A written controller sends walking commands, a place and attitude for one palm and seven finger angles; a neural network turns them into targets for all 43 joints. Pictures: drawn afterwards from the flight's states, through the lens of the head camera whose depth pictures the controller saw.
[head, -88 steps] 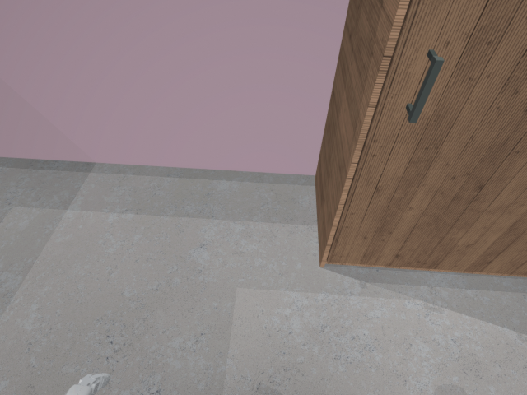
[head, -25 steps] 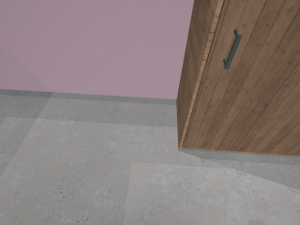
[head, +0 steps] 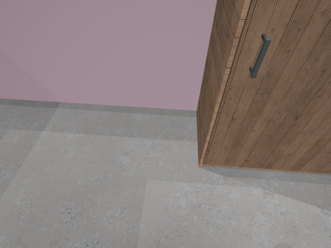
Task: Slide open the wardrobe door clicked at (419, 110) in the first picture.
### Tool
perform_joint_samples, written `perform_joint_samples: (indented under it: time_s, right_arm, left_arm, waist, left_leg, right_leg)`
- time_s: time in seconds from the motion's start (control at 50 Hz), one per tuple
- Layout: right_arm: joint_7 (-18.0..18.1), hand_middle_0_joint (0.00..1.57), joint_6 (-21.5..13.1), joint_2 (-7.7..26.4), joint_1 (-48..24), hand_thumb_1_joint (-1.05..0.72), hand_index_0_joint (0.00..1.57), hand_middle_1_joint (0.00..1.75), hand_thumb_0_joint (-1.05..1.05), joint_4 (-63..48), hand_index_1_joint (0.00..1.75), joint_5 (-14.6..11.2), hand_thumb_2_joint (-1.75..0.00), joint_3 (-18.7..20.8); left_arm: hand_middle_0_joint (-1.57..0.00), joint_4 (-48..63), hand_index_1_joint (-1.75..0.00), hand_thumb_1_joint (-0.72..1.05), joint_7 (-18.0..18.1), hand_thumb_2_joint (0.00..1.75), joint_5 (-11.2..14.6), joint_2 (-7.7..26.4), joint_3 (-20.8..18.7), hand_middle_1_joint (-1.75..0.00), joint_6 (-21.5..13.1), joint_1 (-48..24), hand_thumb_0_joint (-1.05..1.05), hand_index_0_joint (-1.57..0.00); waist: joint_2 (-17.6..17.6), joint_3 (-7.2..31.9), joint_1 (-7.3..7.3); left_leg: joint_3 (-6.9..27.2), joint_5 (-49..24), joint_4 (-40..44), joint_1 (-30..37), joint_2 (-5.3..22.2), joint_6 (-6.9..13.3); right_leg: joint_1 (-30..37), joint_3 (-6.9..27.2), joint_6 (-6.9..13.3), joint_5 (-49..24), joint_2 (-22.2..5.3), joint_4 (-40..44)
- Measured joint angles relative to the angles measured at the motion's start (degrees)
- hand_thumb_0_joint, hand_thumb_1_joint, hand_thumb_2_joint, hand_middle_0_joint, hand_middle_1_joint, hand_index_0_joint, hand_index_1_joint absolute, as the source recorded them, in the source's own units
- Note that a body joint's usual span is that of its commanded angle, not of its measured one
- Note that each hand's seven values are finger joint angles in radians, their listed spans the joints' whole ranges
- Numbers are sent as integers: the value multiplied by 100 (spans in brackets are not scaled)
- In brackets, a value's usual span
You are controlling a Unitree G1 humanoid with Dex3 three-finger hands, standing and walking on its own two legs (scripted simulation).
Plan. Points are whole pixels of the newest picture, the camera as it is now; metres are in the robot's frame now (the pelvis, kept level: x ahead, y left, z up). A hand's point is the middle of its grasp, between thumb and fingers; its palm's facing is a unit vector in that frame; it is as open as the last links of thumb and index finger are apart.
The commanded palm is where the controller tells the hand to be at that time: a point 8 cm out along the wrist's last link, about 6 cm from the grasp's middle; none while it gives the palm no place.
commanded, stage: walk to a spot facing it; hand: left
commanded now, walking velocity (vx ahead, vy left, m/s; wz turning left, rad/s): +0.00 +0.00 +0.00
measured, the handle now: (258, 56) +0.73 -0.29 +0.10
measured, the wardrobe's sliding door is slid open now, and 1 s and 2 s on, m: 0.00 0.00 0.00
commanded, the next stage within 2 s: none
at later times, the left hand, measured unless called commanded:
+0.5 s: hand out of the picture +0.05 +0.18 -0.18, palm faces -0.16 -0.95 -0.28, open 7.4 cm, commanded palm none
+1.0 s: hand out of the picture +0.10 +0.18 -0.17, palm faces -0.36 -0.90 -0.25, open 7.4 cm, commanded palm none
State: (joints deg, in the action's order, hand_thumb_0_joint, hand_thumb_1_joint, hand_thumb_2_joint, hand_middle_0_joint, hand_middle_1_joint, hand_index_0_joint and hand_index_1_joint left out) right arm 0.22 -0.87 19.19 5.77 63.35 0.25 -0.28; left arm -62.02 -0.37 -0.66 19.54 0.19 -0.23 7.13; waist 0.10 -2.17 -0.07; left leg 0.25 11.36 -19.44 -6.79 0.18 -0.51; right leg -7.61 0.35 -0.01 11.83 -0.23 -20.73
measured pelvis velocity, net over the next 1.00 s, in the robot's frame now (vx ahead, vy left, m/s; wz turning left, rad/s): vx -0.04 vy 0.01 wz -0.47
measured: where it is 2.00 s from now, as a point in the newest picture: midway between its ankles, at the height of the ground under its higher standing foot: outside the picture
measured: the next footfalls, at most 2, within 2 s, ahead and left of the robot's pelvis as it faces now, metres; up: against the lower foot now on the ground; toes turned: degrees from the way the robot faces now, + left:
left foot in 1.08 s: +0.04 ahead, +0.12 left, +0.00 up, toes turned -32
right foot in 1.58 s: -0.13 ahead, -0.06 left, +0.00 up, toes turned -55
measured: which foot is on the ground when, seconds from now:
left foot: down 0.00-0.48, up 0.50-1.00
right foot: down 0.00-1.00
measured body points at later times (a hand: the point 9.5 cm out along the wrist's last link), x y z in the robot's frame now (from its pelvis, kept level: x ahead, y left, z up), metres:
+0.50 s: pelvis -0.02 -0.03 -0.03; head +0.01 -0.06 +0.42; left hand +0.06 +0.23 -0.16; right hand +0.01 -0.29 -0.19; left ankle -0.01 +0.12 -0.74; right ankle -0.02 -0.11 -0.75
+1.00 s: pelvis -0.04 +0.01 -0.01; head +0.00 -0.01 +0.44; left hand +0.12 +0.22 -0.15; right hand -0.03 -0.29 -0.14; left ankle +0.01 +0.15 -0.72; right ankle -0.02 -0.11 -0.75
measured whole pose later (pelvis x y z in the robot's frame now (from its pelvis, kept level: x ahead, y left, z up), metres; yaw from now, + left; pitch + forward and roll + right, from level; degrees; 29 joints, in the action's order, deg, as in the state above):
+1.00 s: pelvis -0.04 +0.01 -0.01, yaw -27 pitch +2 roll +1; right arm 1.8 2.4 14.0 5.2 51.8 0.1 3.2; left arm -51.9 -0.2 -1.5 13.1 -3.8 2.7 14.2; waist 0.9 -2.5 -3.0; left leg 2.9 23.7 -43.5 -20.6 0.2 -3.3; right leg -19.2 13.5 1.8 6.6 7.8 -24.8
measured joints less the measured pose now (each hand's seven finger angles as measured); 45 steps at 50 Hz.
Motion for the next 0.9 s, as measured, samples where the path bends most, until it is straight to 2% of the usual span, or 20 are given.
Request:
perform_joint_samples:
  time_s: [0.16,0.36,0.44,0.48,0.5,0.54,0.58,0.62,0.7,0.78,0.9]
  right_arm:
    - [20,21,13,1,17,-90,20,30,0,-1,30,5,-90,11]
    - [113,20,198,-444,138,-90,20,30,0,-520,30,29,-90,136]
    - [89,20,237,-585,224,-90,20,30,0,-639,30,45,-90,195]
    - [79,21,277,-577,286,-90,20,30,0,-690,30,52,-90,234]
    - [77,21,317,-562,292,-90,20,30,0,-701,30,47,-90,263]
    - [86,20,417,-554,278,-90,20,30,0,-715,30,33,-90,307]
    - [76,20,454,-557,249,-90,20,30,1,-720,30,26,-90,332]
    - [62,20,434,-555,200,-90,20,30,1,-754,30,36,-90,346]
    - [85,20,387,-517,122,-90,20,30,1,-854,30,44,-90,376]
    - [134,20,399,-443,61,-90,20,30,0,-913,30,53,-90,411]
    - [162,20,391,-422,-11,-91,20,30,0,-1002,30,44,-90,401]
  left_arm:
    - [-20,19,-30,91,7,89,2,-6,-17,-30,27,31,1,-20]
    - [-20,422,-30,91,-14,89,-26,-318,-134,-30,356,346,1,-20]
    - [-20,600,-30,91,-72,89,-31,-494,-207,-30,432,469,1,-20]
    - [-20,705,-30,91,-109,89,-44,-601,-230,-30,396,588,1,-20]
    - [-20,739,-30,91,-104,89,-72,-655,-239,-30,338,633,1,-20]
    - [-20,791,-30,91,-52,89,-71,-749,-230,-30,271,691,0,-20]
    - [-20,825,-30,91,-9,89,-54,-822,-244,-30,262,746,0,-20]
    - [-20,840,-30,91,4,89,-31,-863,-249,-30,253,797,0,-20]
    - [-20,847,-30,91,9,89,-4,-897,-263,-30,209,880,1,-20]
    - [-20,861,-30,91,15,89,-11,-897,-303,-30,204,896,1,-20]
    - [-20,931,-30,91,14,89,-51,-799,-360,-30,228,812,1,-20]
  waist:
    - [2,-10,-29]
    - [109,-200,-68]
    - [105,-363,-137]
    - [-32,-370,-165]
    - [-131,-374,-160]
    - [-213,-402,-133]
    - [-201,-413,-161]
    - [-161,-418,-180]
    - [-98,-353,-175]
    - [-104,-242,-184]
    - [-50,-103,-243]
  left_leg:
    - [-42,10,-7,14,15,-6]
    - [-569,446,-863,-434,170,-43]
    - [-873,644,-1227,-504,299,-98]
    - [-955,838,-1605,-641,468,-190]
    - [-880,1067,-2036,-834,554,-220]
    - [-453,1575,-3107,-1315,426,-233]
    - [-223,1517,-3888,-1687,294,-230]
    - [-116,1216,-4274,-1930,246,-266]
    - [50,840,-4370,-2118,233,-366]
    - [210,781,-4247,-2101,239,-431]
    - [265,1024,-3512,-1805,171,-418]
  right_leg:
    - [-11,41,3,-1,15,-18]
    - [-825,520,29,351,197,-1181]
    - [-1217,132,-48,1134,78,-2235]
    - [-1102,-55,-10,876,39,-2002]
    - [-1134,-99,139,783,124,-1998]
    - [-1178,-118,358,782,220,-1986]
    - [-1113,-44,442,625,282,-1675]
    - [-1036,82,455,351,344,-1279]
    - [-943,349,468,-66,453,-689]
    - [-933,586,448,-264,573,-450]
    - [-1018,951,361,-401,707,-395]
